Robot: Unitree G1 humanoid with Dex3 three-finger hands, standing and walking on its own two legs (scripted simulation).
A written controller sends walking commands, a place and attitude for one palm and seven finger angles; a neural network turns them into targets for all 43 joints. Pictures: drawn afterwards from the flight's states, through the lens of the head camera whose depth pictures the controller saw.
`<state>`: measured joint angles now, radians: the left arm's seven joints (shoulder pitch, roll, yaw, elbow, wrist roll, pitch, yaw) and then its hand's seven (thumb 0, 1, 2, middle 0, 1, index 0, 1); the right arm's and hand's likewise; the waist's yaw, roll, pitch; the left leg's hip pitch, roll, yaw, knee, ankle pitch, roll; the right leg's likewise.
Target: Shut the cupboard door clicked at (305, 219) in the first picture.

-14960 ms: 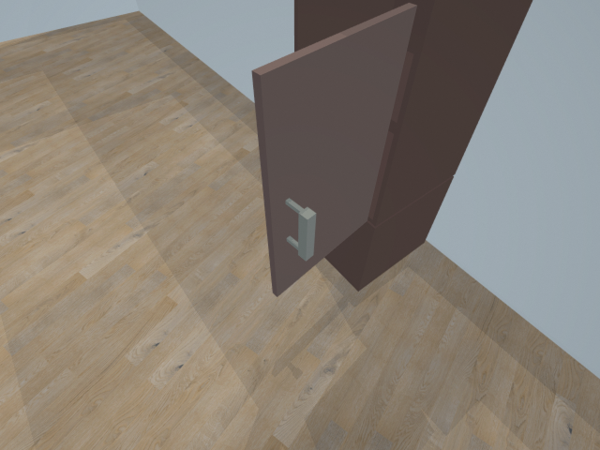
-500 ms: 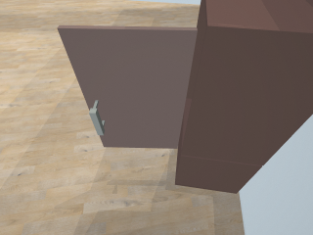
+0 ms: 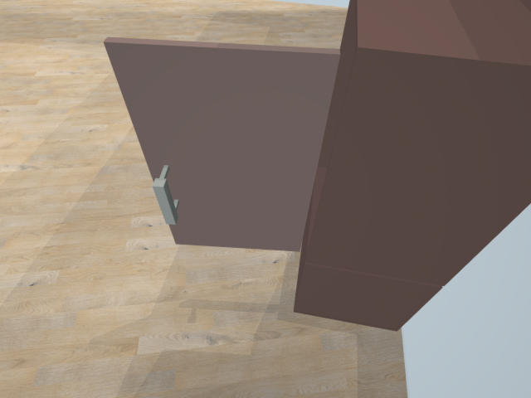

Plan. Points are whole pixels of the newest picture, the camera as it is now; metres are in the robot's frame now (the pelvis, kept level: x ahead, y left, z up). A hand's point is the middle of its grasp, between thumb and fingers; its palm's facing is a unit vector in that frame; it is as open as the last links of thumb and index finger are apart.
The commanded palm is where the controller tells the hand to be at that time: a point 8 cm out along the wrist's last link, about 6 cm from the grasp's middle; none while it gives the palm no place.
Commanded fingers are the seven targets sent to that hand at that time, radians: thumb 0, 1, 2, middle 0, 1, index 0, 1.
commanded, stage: look again from close up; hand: left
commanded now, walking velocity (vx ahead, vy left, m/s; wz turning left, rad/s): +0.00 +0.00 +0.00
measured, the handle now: (168, 195) +0.53 +0.26 -0.09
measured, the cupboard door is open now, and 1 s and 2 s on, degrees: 97 97 97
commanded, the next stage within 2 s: shuffle to correct the standing spot in 0.48 s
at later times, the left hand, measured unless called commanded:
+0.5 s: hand out of the picture +0.02 +0.23 -0.18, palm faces -0.01 -0.97 -0.22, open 7.4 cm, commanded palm none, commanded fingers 0.00 0.90 0.90 -0.20 -0.30 -0.20 -0.30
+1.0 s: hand out of the picture +0.00 +0.21 -0.20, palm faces +0.06 -0.98 -0.18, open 7.4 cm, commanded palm none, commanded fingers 0.00 0.90 0.90 -0.20 -0.30 -0.20 -0.30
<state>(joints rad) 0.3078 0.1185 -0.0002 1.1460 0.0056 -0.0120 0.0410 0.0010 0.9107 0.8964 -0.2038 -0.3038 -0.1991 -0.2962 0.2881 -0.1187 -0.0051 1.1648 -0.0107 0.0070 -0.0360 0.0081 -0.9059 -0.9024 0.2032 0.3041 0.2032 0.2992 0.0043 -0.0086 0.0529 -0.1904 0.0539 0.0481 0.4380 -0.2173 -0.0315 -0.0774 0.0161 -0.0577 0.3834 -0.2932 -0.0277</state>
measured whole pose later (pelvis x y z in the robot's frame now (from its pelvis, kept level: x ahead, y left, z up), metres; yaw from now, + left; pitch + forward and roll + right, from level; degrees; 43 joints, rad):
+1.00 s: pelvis +0.06 +0.04 -0.02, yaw +0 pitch +0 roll +0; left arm 0.40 0.16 0.02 1.11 0.03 -0.04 0.03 0.00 0.91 0.90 -0.20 -0.30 -0.20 -0.30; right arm 0.27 -0.17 0.00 1.09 -0.02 -0.02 -0.01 0.01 -0.91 -0.90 0.20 0.30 0.20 0.30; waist 0.03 -0.02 0.04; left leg -0.27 0.00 0.11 0.65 -0.39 0.04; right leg -0.09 -0.04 -0.04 0.56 -0.47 0.02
